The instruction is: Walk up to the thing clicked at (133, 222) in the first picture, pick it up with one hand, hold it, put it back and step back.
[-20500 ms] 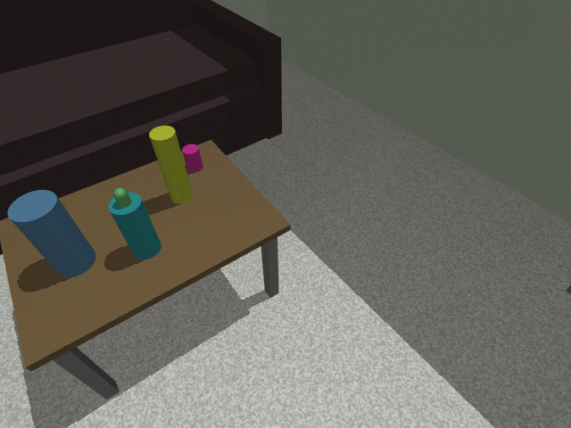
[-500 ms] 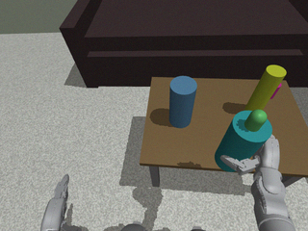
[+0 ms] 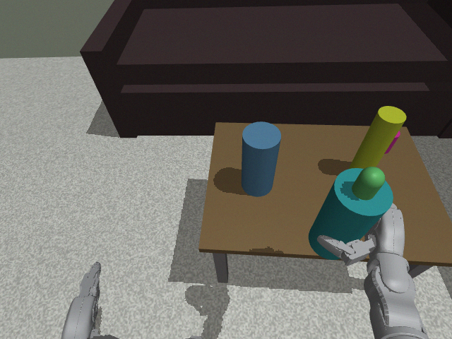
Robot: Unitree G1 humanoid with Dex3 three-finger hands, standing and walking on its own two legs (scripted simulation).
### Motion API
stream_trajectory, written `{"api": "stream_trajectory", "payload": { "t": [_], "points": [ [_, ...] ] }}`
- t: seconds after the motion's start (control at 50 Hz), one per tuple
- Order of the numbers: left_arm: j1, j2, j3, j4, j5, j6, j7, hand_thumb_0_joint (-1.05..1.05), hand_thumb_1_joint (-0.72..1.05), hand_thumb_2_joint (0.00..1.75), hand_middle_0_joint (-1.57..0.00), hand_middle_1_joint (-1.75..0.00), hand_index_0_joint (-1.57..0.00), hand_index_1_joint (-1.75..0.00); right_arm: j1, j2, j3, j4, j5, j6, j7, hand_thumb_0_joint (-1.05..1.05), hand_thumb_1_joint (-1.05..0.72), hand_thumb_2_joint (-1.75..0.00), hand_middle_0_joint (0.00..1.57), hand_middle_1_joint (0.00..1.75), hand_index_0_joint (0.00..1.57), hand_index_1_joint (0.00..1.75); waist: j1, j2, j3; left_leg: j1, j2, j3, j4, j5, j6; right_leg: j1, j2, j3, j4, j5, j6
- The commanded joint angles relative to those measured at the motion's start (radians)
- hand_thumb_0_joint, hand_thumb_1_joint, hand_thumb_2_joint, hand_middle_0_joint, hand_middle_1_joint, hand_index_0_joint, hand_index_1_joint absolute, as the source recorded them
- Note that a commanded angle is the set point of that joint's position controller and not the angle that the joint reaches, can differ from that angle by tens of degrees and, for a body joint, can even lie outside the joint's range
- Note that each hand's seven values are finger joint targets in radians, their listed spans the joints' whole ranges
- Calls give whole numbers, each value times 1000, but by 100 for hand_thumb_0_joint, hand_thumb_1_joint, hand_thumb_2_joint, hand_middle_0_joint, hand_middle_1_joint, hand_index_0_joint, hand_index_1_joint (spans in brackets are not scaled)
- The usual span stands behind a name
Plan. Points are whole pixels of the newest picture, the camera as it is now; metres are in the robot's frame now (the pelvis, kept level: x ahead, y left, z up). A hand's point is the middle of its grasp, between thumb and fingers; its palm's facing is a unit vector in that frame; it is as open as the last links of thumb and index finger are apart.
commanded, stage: hold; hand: right
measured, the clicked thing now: (347, 213) +0.33 -0.16 +0.06
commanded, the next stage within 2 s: none
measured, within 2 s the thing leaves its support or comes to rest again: neither
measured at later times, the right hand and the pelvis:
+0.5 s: hand (346, 219) +0.33 -0.17 +0.03, palm faces +0.20 +0.98 -0.02, open 11.1 cm; pelvis +0.00 +0.00 +0.01, yaw +0 degrees
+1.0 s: hand (348, 221) +0.33 -0.17 +0.03, palm faces +0.19 +0.98 -0.03, open 11.1 cm; pelvis +0.00 +0.00 +0.01, yaw +0 degrees
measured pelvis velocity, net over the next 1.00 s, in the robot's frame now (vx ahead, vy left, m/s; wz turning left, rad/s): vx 0.00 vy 0.00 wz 0.00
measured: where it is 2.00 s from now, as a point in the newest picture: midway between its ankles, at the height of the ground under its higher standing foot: outside the picture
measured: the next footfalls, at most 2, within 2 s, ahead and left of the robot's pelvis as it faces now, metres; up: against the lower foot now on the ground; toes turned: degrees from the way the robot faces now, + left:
none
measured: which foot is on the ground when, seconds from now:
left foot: down 0.00-1.00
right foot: down 0.00-1.00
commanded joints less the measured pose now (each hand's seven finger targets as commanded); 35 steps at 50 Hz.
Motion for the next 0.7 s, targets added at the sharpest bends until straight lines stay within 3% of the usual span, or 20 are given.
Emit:
{"api": "stream_trajectory", "payload": {
  "t": [0.0,0.02,0.04,0.1,0.16,0.24,0.26,0.28,0.3,0.32,0.38,0.44,0.46,0.48,0.5,0.56,0.6,0.64,0.66,0.68],
  "points": [
    [-37,161,100,-130,-3,-57,14,0,-55,5,-5,-5,-5,-5,-411,-156,-65,-391,48,-142,-8,0,-1,-131,121,143,127,143,-4,-72,-326,133,-13,25,-105,325,16,213,4,3,-130,319,-6],
    [-47,177,115,-157,-1,-62,18,0,-55,5,-4,-5,-4,-5,-422,-155,-73,-403,51,-143,-11,0,1,-131,121,143,127,143,8,-42,-348,145,-14,25,-110,330,14,228,2,5,-133,322,-9],
    [-49,148,82,-161,-3,-62,14,0,-55,5,-5,-5,-4,-5,-445,-172,-76,-464,51,-147,-13,0,0,-132,121,143,128,143,-15,-74,-353,160,-14,23,-112,331,16,235,5,2,-141,318,-6],
    [-18,135,73,-148,-8,-59,17,0,-55,5,-5,-6,-5,-5,-393,-128,-38,-400,48,-130,-13,0,-1,-130,120,142,126,142,7,-28,-305,148,-19,27,-128,305,14,224,4,5,-153,284,-10],
    [-31,128,62,-140,-7,-60,17,0,-54,5,-5,-6,-5,-5,-425,-153,-55,-419,46,-129,-9,0,2,-132,120,143,127,143,-7,-74,-349,151,-16,24,-121,348,16,272,1,4,-147,361,-3],
    [-40,130,59,-123,-5,-61,18,0,-54,5,-5,-6,-5,-5,-409,-120,-29,-403,47,-118,-5,0,3,-132,119,143,127,143,-2,-71,-354,145,-14,23,-116,373,15,273,-1,3,-139,399,-3],
    [-44,104,48,-114,-4,-62,17,0,-54,5,-5,-6,-5,-5,-481,-136,-34,-463,50,-128,-4,0,0,-132,120,143,127,143,-1,-91,-346,134,-13,21,-119,355,17,267,-1,1,-143,380,-1],
    [-69,158,91,-121,-4,-63,22,0,-55,5,-5,-6,-5,-5,-437,-154,-53,-415,46,-120,-8,0,3,-132,120,143,127,143,-4,-94,-348,139,-12,20,-126,332,18,268,0,1,-151,340,-3],
    [-51,133,67,-111,-4,-64,19,0,-55,5,-5,-5,-5,-5,-379,-123,-33,-391,47,-113,-4,0,4,-133,120,144,127,144,-9,-71,-325,157,-11,22,-132,340,16,254,3,-1,-156,334,-6],
    [-40,129,65,-110,-6,-65,19,0,-54,5,-5,-6,-5,-5,-442,-152,-46,-454,50,-120,-5,0,3,-133,121,144,128,144,-6,-78,-350,166,-10,18,-136,340,15,261,6,-5,-152,320,-7],
    [-30,171,107,-117,-7,-63,25,0,-54,5,-5,-6,-5,-5,-373,-164,-75,-411,52,-108,-10,0,4,-133,121,145,128,145,-3,-47,-337,181,-12,19,-146,348,11,257,9,-6,-160,317,-12],
    [-65,95,37,-112,-9,-68,19,0,-54,5,-5,-6,-5,-5,-478,-149,-56,-468,59,-128,-14,0,4,-133,120,144,127,144,-6,-64,-312,160,-14,19,-148,316,14,247,5,-4,-165,287,-10],
    [-94,137,78,-128,-8,-75,24,0,-54,5,-5,-6,-5,-5,-404,-145,-68,-388,55,-126,-13,0,5,-132,120,144,127,144,-5,-28,-314,167,-14,21,-146,316,12,240,3,-1,-161,289,-13],
    [-77,91,26,-112,-6,-71,21,0,-54,5,-5,-6,-5,-5,-429,-159,-71,-402,55,-130,-11,0,5,-132,120,143,127,143,-9,-30,-293,171,-12,15,-149,318,11,219,6,-6,-157,282,-16],
    [-75,118,57,-118,-7,-73,23,0,-55,5,-5,-6,-5,-5,-366,-134,-58,-350,51,-128,-6,0,4,-132,120,143,127,143,-5,-17,-301,180,-9,12,-145,336,10,217,9,-7,-153,293,-17],
    [-82,105,37,-141,-5,-76,22,0,-54,5,-5,-6,-5,-5,-463,-176,-67,-470,51,-151,-3,0,5,-130,118,141,125,141,-12,-79,-367,188,-9,7,-138,343,15,253,10,-8,-150,310,-12],
    [-33,126,62,-80,-5,-71,21,0,-54,5,-5,-6,-5,-5,-310,-137,-46,-332,43,-132,4,0,3,-131,119,142,126,142,-14,-72,-311,172,-13,16,-135,336,15,243,10,-6,-159,315,-8],
    [-49,146,82,-97,-3,-73,21,0,-54,4,-5,-6,-6,-6,-467,-189,-73,-474,51,-152,-1,0,2,-132,119,143,126,143,-2,-130,-366,156,-11,9,-133,341,18,273,6,-7,-151,324,-5],
    [-63,144,74,-146,-1,-82,21,0,-55,5,-5,-6,-5,-5,-471,-175,-61,-524,49,-154,-4,0,3,-132,119,142,126,142,-2,-133,-418,180,-11,10,-132,365,19,311,5,-5,-148,360,-3],
    [-39,123,65,-101,-3,-81,23,0,-54,5,-5,-6,-5,-5,-454,-161,-47,-501,51,-146,-3,0,1,-133,120,144,127,144,5,-116,-368,160,-15,13,-136,352,18,292,4,-4,-151,342,-5]
  ]
}}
